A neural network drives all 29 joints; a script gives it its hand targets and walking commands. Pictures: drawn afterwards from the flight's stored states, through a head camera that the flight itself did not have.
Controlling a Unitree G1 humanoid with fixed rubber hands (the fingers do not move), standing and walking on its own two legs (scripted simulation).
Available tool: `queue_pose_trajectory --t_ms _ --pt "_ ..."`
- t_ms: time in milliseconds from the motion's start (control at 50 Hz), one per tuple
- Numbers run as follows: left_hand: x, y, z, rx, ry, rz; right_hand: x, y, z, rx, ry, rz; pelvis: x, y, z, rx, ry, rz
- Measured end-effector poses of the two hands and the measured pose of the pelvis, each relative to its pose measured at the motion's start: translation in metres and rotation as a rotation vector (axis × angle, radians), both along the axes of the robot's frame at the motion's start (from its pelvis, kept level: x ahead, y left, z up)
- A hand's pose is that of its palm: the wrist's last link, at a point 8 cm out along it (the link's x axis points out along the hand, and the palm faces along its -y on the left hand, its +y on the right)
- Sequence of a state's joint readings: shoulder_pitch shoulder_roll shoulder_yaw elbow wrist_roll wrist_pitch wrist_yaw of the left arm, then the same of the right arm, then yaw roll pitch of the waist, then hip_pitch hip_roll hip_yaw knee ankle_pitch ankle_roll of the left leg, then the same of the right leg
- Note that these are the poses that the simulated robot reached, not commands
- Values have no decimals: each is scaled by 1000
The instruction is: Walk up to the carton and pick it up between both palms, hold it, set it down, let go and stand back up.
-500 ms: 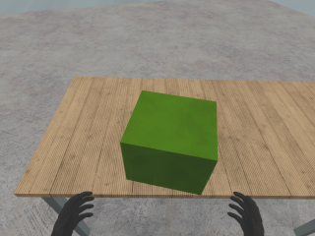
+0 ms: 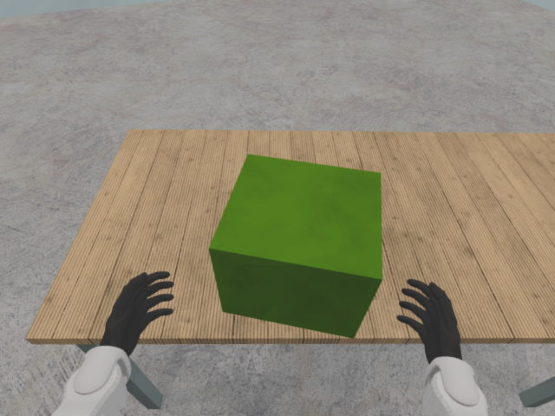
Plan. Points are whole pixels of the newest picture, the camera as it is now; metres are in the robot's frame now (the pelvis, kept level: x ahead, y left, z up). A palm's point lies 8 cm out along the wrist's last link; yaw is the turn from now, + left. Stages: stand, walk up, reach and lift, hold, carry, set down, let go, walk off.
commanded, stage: reach and lift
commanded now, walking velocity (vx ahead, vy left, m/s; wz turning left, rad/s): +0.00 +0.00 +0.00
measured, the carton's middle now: (299, 244) +0.40 -0.03 -0.01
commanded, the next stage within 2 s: none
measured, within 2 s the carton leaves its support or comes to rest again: neither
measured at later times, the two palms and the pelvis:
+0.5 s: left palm (144, 262) +0.31 +0.20 +0.06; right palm (449, 294) +0.27 -0.23 +0.06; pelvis +0.01 -0.01 +0.00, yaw +0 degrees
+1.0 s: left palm (164, 200) +0.39 +0.18 +0.11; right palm (456, 249) +0.32 -0.25 +0.09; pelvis -0.01 +0.00 +0.00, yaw -1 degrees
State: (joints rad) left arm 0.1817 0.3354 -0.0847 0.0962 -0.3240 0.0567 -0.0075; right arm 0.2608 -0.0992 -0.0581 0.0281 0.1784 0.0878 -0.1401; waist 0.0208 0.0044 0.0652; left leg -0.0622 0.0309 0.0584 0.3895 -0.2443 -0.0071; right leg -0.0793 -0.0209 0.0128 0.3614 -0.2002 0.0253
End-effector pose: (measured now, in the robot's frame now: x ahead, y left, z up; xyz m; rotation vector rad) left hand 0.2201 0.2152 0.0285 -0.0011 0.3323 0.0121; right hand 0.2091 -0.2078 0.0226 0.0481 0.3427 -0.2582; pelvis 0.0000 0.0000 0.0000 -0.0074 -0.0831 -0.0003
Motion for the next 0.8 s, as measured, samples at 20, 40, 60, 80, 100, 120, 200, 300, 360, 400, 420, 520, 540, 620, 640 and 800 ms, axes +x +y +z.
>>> queue_pose_trajectory --t_ms 20,40,60,80,100,120,200,300,360,400,420,520,540,620,640,800 --pt "4 0 2 2 2 -2 3 -1 1 -1 3 1 1 0 0 0 4 1" --pt "8 0 3 3 4 -4 5 -2 1 -1 6 2 1 -1 0 0 8 1" --pt "12 0 4 4 8 -6 8 -3 2 -2 8 2 2 -1 1 0 12 2" --pt "16 -1 5 5 11 -7 10 -4 2 -3 11 3 2 -1 1 0 17 2" --pt "19 -1 6 5 13 -9 12 -5 3 -5 12 3 3 -2 1 0 21 3" --pt "23 -1 7 6 16 -12 14 -6 3 -6 12 3 4 -2 1 0 26 4" --pt "37 -4 11 9 16 -25 23 -12 8 -13 1 2 6 -3 2 -2 42 6" --pt "56 -9 18 12 5 -42 36 -18 17 -18 -29 5 9 -5 2 -3 59 7" --pt "67 -11 23 14 -5 -52 43 -19 23 -18 -50 10 11 -6 2 -4 64 7" --pt "74 -12 26 15 -10 -56 48 -19 27 -17 -62 14 11 -7 2 -4 66 7" --pt "78 -12 28 16 -12 -57 50 -19 29 -16 -67 17 12 -7 2 -4 66 6" --pt "93 -13 35 17 -14 -60 59 -19 35 -10 -78 24 11 -7 2 -5 64 3" --pt "95 -13 36 17 -12 -60 61 -19 36 -11 -77 24 11 -7 3 -5 63 3" --pt "106 -13 40 16 -5 -58 67 -21 39 -12 -73 18 7 -6 3 -5 65 -1" --pt "109 -13 42 16 -5 -57 69 -22 40 -12 -73 16 6 -6 2 -5 67 -2" --pt "136 -20 56 15 -14 -69 87 -32 51 -19 -88 3 -4 -3 2 -3 93 -9"
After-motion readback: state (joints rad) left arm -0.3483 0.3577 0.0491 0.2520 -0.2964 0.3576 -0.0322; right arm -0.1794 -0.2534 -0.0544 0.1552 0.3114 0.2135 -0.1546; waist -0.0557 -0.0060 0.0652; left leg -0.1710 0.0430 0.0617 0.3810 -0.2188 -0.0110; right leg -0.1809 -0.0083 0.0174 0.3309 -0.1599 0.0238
